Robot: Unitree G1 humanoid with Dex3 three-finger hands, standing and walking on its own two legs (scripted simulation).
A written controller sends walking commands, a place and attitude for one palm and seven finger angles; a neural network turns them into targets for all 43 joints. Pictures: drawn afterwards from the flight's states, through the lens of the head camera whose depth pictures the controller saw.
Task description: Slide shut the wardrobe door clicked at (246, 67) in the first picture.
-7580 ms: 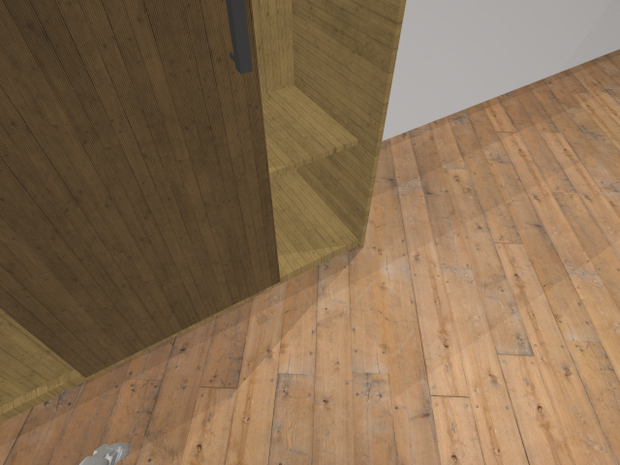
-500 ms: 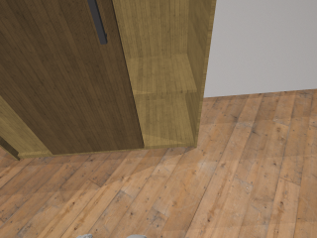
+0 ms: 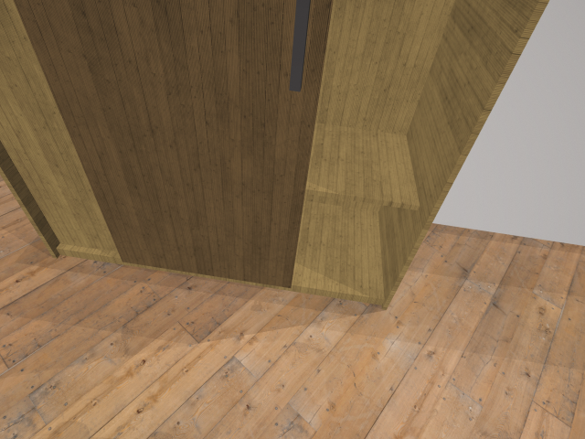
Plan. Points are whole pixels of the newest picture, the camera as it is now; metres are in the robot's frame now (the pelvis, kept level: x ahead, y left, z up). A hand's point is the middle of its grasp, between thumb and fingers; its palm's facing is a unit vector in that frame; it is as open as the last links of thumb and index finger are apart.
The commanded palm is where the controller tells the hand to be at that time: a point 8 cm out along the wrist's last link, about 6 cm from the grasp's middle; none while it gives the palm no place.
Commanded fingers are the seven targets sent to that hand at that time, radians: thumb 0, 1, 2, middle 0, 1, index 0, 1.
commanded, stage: take the last steps up to it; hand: left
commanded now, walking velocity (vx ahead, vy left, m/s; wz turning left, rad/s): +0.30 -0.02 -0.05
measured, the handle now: (302, 20) +0.80 +0.09 +0.26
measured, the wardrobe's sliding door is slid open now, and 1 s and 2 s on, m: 0.38 0.38 0.38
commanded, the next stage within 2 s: come to a stop and stand still in 0.64 s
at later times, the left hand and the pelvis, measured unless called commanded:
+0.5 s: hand (218, 360) +0.29 +0.16 -0.18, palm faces -0.03 -0.98 -0.18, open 7.4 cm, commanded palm none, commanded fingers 0.00 0.90 0.90 -0.20 -0.30 -0.20 -0.30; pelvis +0.17 -0.01 -0.03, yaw -1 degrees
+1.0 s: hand (223, 373) +0.27 +0.15 -0.19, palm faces +0.05 -0.99 -0.15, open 7.4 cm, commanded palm none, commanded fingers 0.00 0.90 0.90 -0.20 -0.30 -0.20 -0.30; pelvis +0.30 +0.00 -0.01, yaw -3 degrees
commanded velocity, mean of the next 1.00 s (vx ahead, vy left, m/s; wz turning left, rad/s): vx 0.09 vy -0.03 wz -0.02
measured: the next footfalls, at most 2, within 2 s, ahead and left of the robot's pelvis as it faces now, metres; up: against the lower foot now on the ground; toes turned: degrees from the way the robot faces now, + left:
right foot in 0.48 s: +0.29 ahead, -0.15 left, +0.00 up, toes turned -5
left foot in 0.92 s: +0.39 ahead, +0.13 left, +0.00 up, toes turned +2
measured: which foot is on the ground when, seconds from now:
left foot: down 0.00-0.48, up 0.50-0.90, down 0.92-1.00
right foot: up 0.00-0.46, down 0.48-1.00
